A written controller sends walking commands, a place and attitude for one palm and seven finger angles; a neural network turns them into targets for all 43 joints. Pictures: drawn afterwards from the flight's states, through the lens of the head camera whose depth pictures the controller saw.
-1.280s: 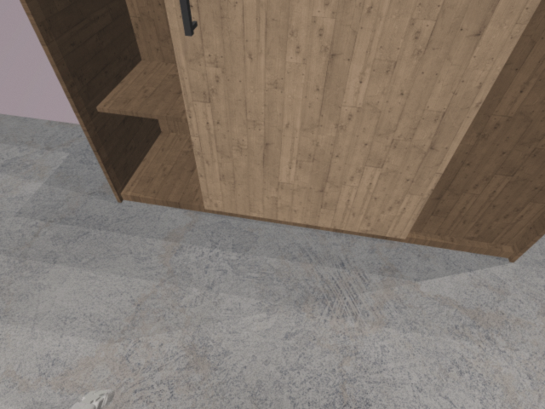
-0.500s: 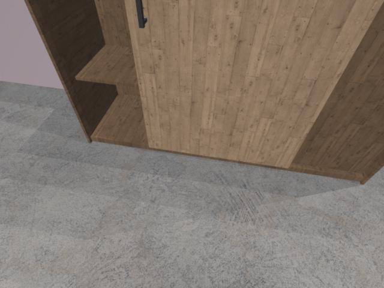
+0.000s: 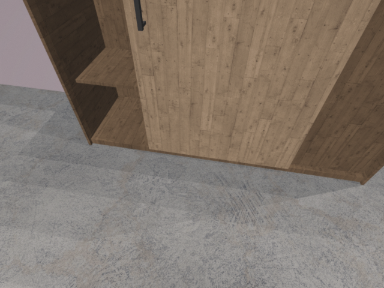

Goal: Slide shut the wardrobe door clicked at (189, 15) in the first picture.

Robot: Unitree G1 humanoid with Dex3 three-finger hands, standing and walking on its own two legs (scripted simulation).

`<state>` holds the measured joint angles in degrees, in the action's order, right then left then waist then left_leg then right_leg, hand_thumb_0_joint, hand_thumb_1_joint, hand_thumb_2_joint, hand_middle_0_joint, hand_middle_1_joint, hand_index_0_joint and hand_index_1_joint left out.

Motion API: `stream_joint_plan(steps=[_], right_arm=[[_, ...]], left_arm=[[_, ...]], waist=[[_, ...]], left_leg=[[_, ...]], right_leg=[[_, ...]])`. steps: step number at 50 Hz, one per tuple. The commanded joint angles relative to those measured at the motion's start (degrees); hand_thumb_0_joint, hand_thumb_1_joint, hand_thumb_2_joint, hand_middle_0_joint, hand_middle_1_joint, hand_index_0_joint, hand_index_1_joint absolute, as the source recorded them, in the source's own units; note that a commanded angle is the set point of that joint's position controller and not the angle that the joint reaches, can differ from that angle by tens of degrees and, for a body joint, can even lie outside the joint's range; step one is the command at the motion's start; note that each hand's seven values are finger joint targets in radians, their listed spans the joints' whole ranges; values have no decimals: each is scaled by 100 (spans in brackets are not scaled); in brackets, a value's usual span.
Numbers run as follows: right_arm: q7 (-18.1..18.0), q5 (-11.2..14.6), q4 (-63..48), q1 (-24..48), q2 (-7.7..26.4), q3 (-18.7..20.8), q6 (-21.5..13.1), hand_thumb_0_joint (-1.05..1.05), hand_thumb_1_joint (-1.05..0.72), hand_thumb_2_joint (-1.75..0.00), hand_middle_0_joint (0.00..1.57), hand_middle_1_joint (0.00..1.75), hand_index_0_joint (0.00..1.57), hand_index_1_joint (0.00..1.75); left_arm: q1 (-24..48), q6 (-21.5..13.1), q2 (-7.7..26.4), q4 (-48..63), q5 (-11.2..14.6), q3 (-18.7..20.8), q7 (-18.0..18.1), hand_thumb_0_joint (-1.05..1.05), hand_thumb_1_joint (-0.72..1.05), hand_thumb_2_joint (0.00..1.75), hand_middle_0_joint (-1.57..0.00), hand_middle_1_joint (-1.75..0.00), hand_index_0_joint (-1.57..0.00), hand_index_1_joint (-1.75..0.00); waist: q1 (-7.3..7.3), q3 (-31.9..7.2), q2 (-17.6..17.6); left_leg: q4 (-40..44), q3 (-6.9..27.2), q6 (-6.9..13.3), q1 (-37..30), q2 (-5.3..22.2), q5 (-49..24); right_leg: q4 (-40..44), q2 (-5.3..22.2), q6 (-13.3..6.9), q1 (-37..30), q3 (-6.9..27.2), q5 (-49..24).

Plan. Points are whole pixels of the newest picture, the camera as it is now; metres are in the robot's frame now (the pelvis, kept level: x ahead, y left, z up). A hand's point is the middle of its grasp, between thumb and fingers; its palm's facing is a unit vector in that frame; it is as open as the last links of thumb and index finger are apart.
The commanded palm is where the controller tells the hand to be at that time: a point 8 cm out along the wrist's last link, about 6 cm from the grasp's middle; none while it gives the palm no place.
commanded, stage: look at it before walking up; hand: right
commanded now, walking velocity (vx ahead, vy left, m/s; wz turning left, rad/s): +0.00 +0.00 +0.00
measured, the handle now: out of the picture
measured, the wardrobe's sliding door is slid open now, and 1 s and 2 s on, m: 0.43 0.43 0.43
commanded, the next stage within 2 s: walk to a spot facing it in 0.16 s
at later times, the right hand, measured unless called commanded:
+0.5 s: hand out of the picture +0.07 -0.23 -0.17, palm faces -0.07 +0.95 -0.31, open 7.4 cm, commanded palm none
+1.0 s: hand out of the picture +0.06 -0.16 -0.16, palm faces -0.26 +0.93 -0.26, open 7.4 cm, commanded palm none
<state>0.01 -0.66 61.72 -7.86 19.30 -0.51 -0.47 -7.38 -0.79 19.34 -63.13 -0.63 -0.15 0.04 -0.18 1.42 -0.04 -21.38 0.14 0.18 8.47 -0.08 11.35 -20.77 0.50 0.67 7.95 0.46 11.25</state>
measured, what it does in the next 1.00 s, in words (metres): lifts its right foot, turning left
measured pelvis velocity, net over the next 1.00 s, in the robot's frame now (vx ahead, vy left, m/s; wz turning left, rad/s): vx -0.03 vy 0.03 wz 0.35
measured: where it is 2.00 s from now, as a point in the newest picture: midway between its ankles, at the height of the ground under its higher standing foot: outside the picture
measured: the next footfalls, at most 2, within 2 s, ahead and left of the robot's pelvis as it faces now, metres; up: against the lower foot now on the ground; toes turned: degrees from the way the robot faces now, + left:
right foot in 1.22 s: +0.04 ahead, -0.11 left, +0.00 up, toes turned +30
left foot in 1.78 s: -0.05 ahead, +0.19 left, +0.00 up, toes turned +56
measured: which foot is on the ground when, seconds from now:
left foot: down 0.00-1.00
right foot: down 0.00-0.66, up 0.68-1.00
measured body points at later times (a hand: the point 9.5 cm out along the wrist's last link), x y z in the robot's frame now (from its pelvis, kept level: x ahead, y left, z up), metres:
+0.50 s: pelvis +0.00 +0.00 -0.01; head +0.01 +0.00 +0.44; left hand +0.07 +0.28 -0.15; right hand +0.07 -0.28 -0.15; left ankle +0.00 +0.12 -0.75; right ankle +0.00 -0.13 -0.75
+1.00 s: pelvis -0.03 +0.03 +0.00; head +0.01 +0.06 +0.44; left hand -0.01 +0.31 -0.15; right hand +0.08 -0.20 -0.14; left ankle -0.01 +0.10 -0.75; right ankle +0.00 -0.15 -0.67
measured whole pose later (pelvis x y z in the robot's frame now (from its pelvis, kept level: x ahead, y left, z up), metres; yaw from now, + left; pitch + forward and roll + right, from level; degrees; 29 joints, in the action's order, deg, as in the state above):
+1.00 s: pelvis -0.03 +0.03 +0.00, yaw +20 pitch +2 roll -2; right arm -0.2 -1.1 53.0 -16.7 11.1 2.9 1.4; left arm -6.6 2.9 14.2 -53.5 -1.0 4.0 1.4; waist -2.5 3.1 -0.4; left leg -25.6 7.6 4.3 17.6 -6.2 9.1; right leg -58.2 2.1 4.1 26.1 2.3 20.5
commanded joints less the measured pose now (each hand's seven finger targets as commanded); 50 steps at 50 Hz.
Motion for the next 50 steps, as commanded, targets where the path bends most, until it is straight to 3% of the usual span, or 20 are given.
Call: stream_joint_plan(steps=[1,15,18,20,25,26,27,29,30,31,32,33,34,35,36,37,38,41,44,50], right_arm=[[-68,1,-390,211,1198,244,-111,0,-90,-90,20,30,20,30],[-64,1,-378,189,1186,256,-88,0,-90,-90,20,30,20,30],[-94,-1,-403,-160,599,191,95,0,-90,-90,20,30,20,30],[-81,-18,-521,-241,607,236,170,0,-90,-90,20,30,20,30],[-5,-41,-868,-407,491,335,271,0,-90,-90,20,30,20,30],[8,-42,-927,-451,436,350,282,0,-90,-90,20,30,20,30],[24,-43,-983,-514,343,372,308,0,-90,-90,20,30,20,30],[50,-35,-1077,-676,218,425,336,0,-90,-90,20,30,20,30],[64,-33,-1078,-841,194,448,327,0,-90,-90,20,30,20,30],[78,-49,-1043,-1094,204,476,297,0,-90,-90,20,30,20,30],[73,-84,-986,-1362,295,534,237,0,-90,-90,20,30,20,30],[-18,-168,-1028,-1451,921,662,135,0,-90,-90,20,30,20,30],[-92,-80,-1048,-1572,1029,655,145,0,-90,-90,20,30,20,30],[-125,-65,-1122,-1312,896,659,160,0,-90,-90,20,30,20,30],[-135,-54,-1201,-1028,704,669,147,0,-90,-90,20,30,20,30],[-117,-37,-1260,-851,579,624,133,0,-90,-90,20,30,20,30],[-108,-18,-1305,-785,484,594,101,0,-90,-90,20,30,20,30],[-117,-15,-1257,-982,403,617,56,0,-90,-90,20,30,20,30],[-110,-25,-1208,-1202,387,646,72,0,-90,-90,20,30,20,30],[-89,-63,-1226,-1212,413,681,123,0,-90,-90,20,30,20,30]], left_arm=[[236,-121,1162,362,22,210,76,0,90,90,-20,-30,-20,-30],[234,-125,1180,338,14,227,105,0,90,90,-20,-30,-20,-30],[-153,-9,504,355,5,149,137,0,90,90,-20,-30,-20,-30],[-245,57,544,475,-1,209,167,0,90,90,-20,-30,-20,-30],[-198,116,718,856,-19,398,194,0,90,90,-20,-30,-20,-30],[-195,113,755,914,-14,432,191,0,90,90,-20,-30,-20,-30],[-138,99,754,975,-19,460,186,0,90,90,-20,-30,-20,-30],[61,82,705,1121,-34,498,173,0,90,90,-20,-30,-20,-30],[176,87,671,1192,-43,509,172,0,90,90,-20,-30,-20,-30],[277,107,669,1255,-47,530,171,0,90,90,-20,-30,-20,-30],[271,150,539,1277,-35,527,157,0,90,90,-20,-30,-20,-30],[23,203,14,1407,3,458,137,0,90,90,-20,-30,-20,-30],[270,230,25,1570,2,439,141,0,90,90,-20,-30,-20,-30],[146,257,91,1498,19,482,140,0,90,90,-20,-30,-20,-30],[161,247,88,1417,3,501,122,0,90,90,-20,-30,-20,-30],[159,234,114,1354,1,507,109,0,90,90,-20,-30,-20,-30],[52,230,68,1314,-16,507,100,0,90,90,-20,-30,-20,-30],[-31,230,-48,1258,-22,495,117,0,90,90,-20,-30,-20,-30],[122,242,-88,1340,-28,482,153,0,90,90,-20,-30,-20,-30],[283,215,-87,1508,-9,464,178,0,90,90,-20,-30,-20,-30]], waist=[[5,-303,12],[17,-296,-7],[50,-303,49],[55,-204,75],[15,-153,-423],[0,-166,-641],[-36,-131,-929],[-147,-104,-1158],[-230,-118,-1067],[-380,-147,-775],[-504,-122,-126],[-437,-142,2055],[-509,-122,1913],[-313,-141,1446],[-242,-40,1303],[-164,24,888],[-101,-78,741],[-121,-490,543],[-226,-565,491],[-292,-524,765]], left_leg=[[388,576,144,-33,668,-524],[326,640,157,36,645,-887],[-32,730,90,307,614,-1257],[-268,776,90,572,535,-1279],[-1309,576,13,1190,128,-712],[-1745,447,-17,1219,47,-277],[-2291,248,-72,1303,-38,763],[-2808,115,-113,1205,138,1631],[-2560,105,-91,978,228,1568],[-1976,70,-70,633,228,1100],[-933,248,-31,227,303,1],[269,2543,285,-99,1608,-1182],[595,3349,730,264,2069,-1963],[625,2960,920,353,1883,-996],[591,2829,795,453,1597,-740],[481,2620,784,501,1388,-751],[428,2389,777,414,1273,-874],[241,2154,769,-110,1082,-1364],[222,2334,818,-292,1045,-1459],[296,2713,950,-190,938,-1197]], right_leg=[[323,631,-203,-39,538,-674],[272,667,-184,-207,433,-827],[-67,704,-88,-208,145,-867],[-204,767,-97,-141,61,-740],[-130,1284,-387,3,281,-386],[-64,1517,-532,111,393,-493],[64,1779,-732,216,491,-720],[21,2066,-975,450,392,-1200],[-258,2015,-900,578,182,-1286],[-817,1840,-681,799,-85,-1129],[-1807,1371,-296,1171,-508,-517],[-3423,361,210,2310,-950,1705],[-4185,90,204,2439,-191,2335],[-4493,254,139,2371,188,1909],[-4571,334,141,2475,188,1551],[-4664,378,183,2436,219,1207],[-4619,376,223,2397,211,975],[-4359,320,315,2381,164,792],[-4152,242,356,2444,196,865],[-3424,139,338,2206,224,1067]])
